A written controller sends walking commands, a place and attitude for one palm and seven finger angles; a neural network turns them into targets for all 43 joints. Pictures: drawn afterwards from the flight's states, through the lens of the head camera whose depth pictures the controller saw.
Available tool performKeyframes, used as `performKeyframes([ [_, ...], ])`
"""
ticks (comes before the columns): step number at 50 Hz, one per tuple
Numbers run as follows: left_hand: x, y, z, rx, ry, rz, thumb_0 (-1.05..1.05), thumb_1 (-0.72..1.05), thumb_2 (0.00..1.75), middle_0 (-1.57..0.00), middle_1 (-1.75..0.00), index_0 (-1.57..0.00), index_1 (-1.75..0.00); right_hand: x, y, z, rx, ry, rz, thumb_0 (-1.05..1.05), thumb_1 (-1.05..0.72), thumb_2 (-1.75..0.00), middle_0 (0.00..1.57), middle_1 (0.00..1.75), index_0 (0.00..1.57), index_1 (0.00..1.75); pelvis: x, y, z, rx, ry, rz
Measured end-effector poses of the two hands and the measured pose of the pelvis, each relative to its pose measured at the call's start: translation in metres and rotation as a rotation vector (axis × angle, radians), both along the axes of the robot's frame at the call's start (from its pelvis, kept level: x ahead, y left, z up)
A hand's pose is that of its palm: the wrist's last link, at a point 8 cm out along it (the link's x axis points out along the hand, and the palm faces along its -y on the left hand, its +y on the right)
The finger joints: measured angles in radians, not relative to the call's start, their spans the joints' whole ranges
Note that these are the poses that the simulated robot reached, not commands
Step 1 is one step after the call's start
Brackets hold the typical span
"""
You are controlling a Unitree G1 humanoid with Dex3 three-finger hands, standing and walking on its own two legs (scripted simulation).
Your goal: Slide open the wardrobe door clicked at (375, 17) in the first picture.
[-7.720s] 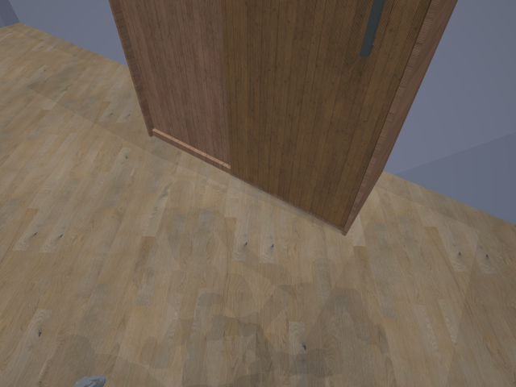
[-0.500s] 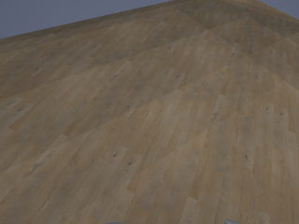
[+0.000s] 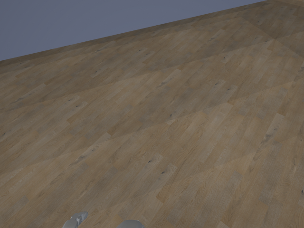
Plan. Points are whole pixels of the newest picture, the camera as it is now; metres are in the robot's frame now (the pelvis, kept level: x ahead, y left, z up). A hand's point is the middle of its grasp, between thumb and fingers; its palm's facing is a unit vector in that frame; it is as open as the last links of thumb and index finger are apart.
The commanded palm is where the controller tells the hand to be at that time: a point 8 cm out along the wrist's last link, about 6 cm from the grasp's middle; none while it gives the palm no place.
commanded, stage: turn to face it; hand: right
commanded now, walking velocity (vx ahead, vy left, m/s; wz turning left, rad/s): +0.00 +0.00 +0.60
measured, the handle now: out of the picture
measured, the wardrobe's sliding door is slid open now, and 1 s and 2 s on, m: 0.00 0.00 0.00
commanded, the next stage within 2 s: none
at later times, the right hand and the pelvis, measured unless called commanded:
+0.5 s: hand (198, 222) +0.17 -0.11 -0.15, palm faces -0.28 +0.92 -0.27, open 7.4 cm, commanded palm none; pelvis +0.01 +0.05 +0.00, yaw +17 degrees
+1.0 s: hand (195, 200) +0.23 -0.11 -0.17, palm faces -0.53 +0.83 -0.19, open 7.4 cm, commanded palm none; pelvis +0.05 +0.02 +0.01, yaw +36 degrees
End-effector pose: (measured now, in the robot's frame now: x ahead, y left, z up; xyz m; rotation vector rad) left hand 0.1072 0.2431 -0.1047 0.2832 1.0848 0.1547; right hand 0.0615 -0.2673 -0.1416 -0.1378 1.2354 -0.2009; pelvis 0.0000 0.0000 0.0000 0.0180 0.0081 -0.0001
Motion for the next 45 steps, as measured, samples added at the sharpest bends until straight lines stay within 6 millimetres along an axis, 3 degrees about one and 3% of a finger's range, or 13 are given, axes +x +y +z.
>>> performKeyframes([
  [8, -0.056, 0.007, -0.007, -0.034, 0.090, 0.143, 0.00, 0.90, 0.90, -0.20, -0.30, -0.20, -0.29, 0.027, 0.010, 0.010, 0.001, 0.030, 0.103, 0.01, -0.91, -0.90, 0.19, 0.30, 0.20, 0.29, 0.004, 0.003, 0.006, 0.013, 0.002, 0.099],
  [16, -0.125, 0.047, -0.042, -0.090, 0.186, 0.327, 0.00, 0.90, 0.90, -0.20, -0.30, -0.20, -0.30, 0.087, 0.067, 0.011, -0.039, -0.049, 0.289, 0.01, -0.91, -0.90, 0.19, 0.30, 0.20, 0.29, 0.007, 0.036, -0.011, -0.015, 0.002, 0.210],
  [19, -0.141, 0.061, -0.049, -0.084, 0.233, 0.372, 0.01, 0.90, 0.90, -0.20, -0.30, -0.20, -0.29, 0.100, 0.086, 0.017, -0.051, -0.088, 0.321, 0.01, -0.91, -0.90, 0.20, 0.30, 0.20, 0.29, 0.006, 0.043, -0.012, -0.012, -0.003, 0.232],
  [22, -0.141, 0.070, -0.043, -0.079, 0.223, 0.401, 0.01, 0.91, 0.90, -0.20, -0.30, -0.20, -0.29, 0.105, 0.099, 0.023, -0.054, -0.084, 0.347, 0.01, -0.91, -0.90, 0.20, 0.30, 0.20, 0.29, 0.007, 0.047, -0.005, -0.024, -0.004, 0.270],
  [28, -0.123, 0.076, -0.028, -0.066, 0.128, 0.437, 0.01, 0.91, 0.90, -0.20, -0.30, -0.20, -0.29, 0.116, 0.110, 0.023, -0.036, -0.056, 0.418, 0.01, -0.91, -0.90, 0.20, 0.30, 0.21, 0.29, 0.011, 0.048, 0.001, -0.031, 0.003, 0.339],
  [36, -0.097, 0.059, -0.013, -0.007, 0.025, 0.480, 0.00, 0.91, 0.90, -0.20, -0.30, -0.20, -0.29, 0.143, 0.095, -0.001, 0.002, -0.031, 0.476, 0.01, -0.90, -0.90, 0.20, 0.30, 0.21, 0.30, 0.027, 0.025, -0.007, 0.000, 0.018, 0.434],
  [39, -0.100, 0.045, -0.006, 0.007, 0.018, 0.498, 0.00, 0.91, 0.90, -0.20, -0.30, -0.20, -0.29, 0.156, 0.089, -0.007, 0.010, -0.016, 0.501, 0.01, -0.91, -0.90, 0.20, 0.30, 0.21, 0.29, 0.031, 0.018, -0.007, -0.002, 0.014, 0.480],
  [45, -0.123, 0.021, 0.003, -0.010, 0.061, 0.579, 0.00, 0.90, 0.90, -0.20, -0.30, -0.20, -0.29, 0.176, 0.089, 0.001, 0.018, 0.009, 0.570, 0.01, -0.91, -0.90, 0.20, 0.30, 0.20, 0.29, 0.041, 0.014, 0.006, 0.020, 0.018, 0.555],
])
